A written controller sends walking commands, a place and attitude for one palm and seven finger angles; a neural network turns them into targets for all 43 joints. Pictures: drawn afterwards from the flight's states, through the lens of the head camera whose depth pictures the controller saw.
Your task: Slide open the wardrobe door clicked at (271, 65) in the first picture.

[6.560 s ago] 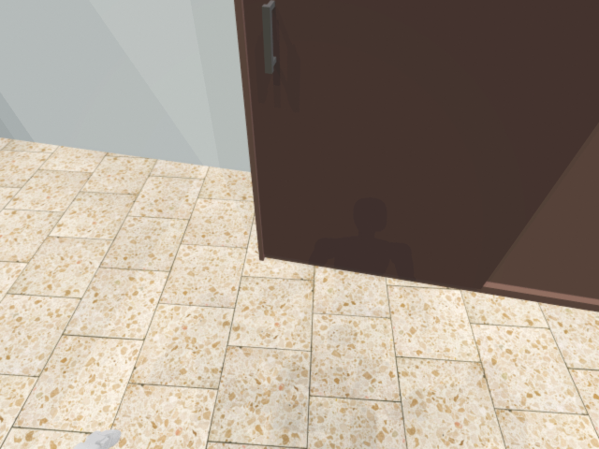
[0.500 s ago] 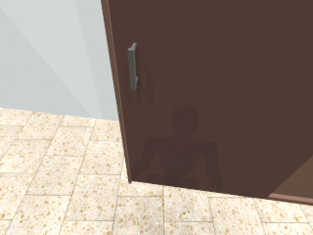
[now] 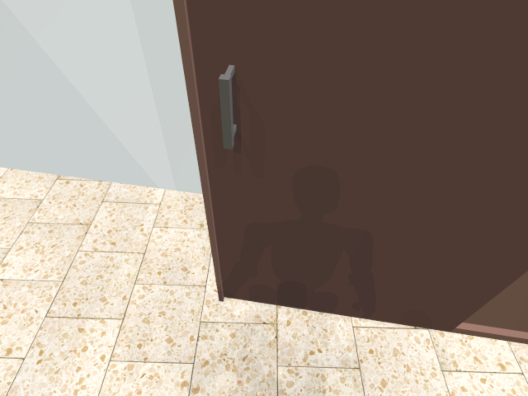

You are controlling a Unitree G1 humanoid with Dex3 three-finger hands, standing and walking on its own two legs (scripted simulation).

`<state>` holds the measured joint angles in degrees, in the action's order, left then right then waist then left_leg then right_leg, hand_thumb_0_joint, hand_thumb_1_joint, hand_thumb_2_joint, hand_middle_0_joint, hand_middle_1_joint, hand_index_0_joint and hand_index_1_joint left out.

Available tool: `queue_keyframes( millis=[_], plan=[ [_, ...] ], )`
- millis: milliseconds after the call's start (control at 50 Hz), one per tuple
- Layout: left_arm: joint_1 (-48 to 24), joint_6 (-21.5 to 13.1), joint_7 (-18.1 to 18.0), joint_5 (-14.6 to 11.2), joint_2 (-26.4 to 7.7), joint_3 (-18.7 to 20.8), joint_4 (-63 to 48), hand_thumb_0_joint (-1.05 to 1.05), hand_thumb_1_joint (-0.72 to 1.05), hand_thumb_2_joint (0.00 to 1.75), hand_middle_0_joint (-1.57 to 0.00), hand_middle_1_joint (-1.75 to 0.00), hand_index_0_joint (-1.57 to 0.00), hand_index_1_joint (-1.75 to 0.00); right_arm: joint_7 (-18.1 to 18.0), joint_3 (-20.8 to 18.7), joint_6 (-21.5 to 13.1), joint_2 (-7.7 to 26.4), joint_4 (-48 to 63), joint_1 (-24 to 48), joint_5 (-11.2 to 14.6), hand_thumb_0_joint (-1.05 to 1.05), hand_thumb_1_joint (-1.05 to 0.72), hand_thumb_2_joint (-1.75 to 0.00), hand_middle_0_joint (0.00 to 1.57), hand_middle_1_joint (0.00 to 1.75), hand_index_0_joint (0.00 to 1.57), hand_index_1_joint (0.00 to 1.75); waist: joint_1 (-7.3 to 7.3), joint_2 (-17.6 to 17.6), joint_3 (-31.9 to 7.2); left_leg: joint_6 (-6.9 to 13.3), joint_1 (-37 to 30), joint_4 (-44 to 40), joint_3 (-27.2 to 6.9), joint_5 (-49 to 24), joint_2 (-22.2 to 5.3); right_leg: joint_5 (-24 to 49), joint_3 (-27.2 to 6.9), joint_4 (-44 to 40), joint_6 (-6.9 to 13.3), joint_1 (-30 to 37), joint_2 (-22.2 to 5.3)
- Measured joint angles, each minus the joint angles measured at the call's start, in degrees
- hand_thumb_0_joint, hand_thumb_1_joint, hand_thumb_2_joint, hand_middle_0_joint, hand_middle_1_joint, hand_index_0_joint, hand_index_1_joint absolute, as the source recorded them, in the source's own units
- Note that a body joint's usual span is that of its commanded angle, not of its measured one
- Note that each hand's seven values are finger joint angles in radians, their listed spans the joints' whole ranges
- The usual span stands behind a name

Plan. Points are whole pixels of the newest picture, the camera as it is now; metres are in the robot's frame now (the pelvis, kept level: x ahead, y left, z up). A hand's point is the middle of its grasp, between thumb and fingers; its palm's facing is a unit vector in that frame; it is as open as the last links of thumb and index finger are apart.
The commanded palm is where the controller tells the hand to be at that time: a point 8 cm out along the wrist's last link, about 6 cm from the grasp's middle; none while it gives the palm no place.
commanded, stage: look again from close up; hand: left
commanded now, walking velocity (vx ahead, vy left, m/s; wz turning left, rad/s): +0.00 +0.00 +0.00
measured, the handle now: (229, 108) +0.57 +0.11 +0.15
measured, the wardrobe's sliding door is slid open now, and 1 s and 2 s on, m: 0.00 0.00 0.00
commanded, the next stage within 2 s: none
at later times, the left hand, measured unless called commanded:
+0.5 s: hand out of the picture +0.07 +0.23 -0.16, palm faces -0.04 -0.95 -0.31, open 7.4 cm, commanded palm none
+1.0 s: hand out of the picture +0.06 +0.21 -0.16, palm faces -0.03 -0.96 -0.29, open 7.4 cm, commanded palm none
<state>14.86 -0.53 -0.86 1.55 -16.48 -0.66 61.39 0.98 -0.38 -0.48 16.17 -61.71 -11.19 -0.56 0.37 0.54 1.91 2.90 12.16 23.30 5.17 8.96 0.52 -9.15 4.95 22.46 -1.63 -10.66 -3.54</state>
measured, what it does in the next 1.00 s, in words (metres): stands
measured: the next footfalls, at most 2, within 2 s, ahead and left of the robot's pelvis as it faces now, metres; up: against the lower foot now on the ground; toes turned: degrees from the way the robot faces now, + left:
none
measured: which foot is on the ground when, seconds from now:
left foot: down 0.00-1.00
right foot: down 0.00-1.00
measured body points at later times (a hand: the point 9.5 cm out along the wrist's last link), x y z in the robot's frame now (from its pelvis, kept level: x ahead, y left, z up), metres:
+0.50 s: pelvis +0.02 +0.00 +0.00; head +0.02 +0.00 +0.45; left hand +0.08 +0.28 -0.14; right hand +0.08 -0.28 -0.13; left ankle +0.05 +0.08 -0.74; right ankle +0.03 -0.14 -0.74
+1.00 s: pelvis +0.03 -0.01 +0.01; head +0.03 -0.01 +0.46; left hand +0.07 +0.26 -0.14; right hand +0.08 -0.29 -0.14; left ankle +0.05 +0.08 -0.74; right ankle +0.03 -0.14 -0.74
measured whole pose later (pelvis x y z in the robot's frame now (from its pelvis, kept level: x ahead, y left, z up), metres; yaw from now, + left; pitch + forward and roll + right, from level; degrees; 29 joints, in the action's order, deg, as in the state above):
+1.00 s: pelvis +0.03 -0.01 +0.01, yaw +0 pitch -2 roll +0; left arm 12.0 -0.6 -0.9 1.3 -16.3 -0.6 63.1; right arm 0.6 0.4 -0.6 16.3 -64.0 -9.6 -0.6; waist 0.2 0.4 2.0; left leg 1.8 7.7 18.8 5.1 8.9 0.1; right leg -9.5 5.0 18.6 -1.1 -6.6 -2.7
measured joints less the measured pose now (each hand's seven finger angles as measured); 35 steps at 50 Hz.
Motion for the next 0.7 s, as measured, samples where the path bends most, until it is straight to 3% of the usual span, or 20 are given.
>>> queue_keyframes(
  millis=[320, 700],
  plan=[
    [-3.97, -0.18, -0.1, -0.13, -0.44, 0.1, -0.45, 0.0, 0.91, 0.89, -0.2, -0.3, -0.2, -0.3, -0.08, 0.21, -0.21, 0.21, -1.03, 1.78, -0.02, 0.0, -0.9, -0.9, 0.2, 0.3, 0.2, 0.3, -0.55, -0.03, 0.35, -0.27, -2.11, -2.01, 0.06, -0.03, 0.06, -0.11, -0.07, -1.71, 0.0, 1.91, 0.11],
    [-3.52, 0.05, 0.0, -0.24, -0.67, 0.11, 0.99, 0.01, 0.91, 0.89, -0.2, -0.3, -0.2, -0.3, -0.21, 0.49, -0.19, 0.66, -1.96, 1.89, -0.01, 0.0, -0.9, -0.9, 0.2, 0.3, 0.2, 0.3, -0.35, -0.17, 0.25, -0.71, -3.97, -4.03, 0.02, -0.23, -0.06, -0.19, -0.03, -3.29, 0.22, 3.53, 0.39]
  ],
)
